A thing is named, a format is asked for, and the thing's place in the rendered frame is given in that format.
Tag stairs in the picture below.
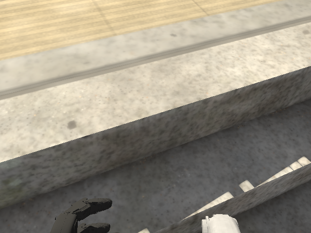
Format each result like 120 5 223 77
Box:
0 66 311 233

